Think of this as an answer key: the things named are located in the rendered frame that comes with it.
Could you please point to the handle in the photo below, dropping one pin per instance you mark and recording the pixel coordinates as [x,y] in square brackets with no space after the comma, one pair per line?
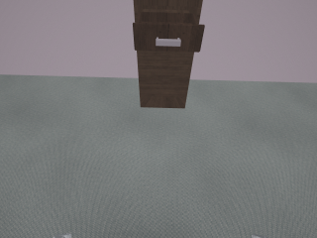
[168,42]

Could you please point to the cabinet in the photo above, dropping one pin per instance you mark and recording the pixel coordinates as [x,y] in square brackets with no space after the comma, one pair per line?
[164,76]

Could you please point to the drawer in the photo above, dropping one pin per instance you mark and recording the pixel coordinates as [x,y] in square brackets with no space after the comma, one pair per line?
[167,25]

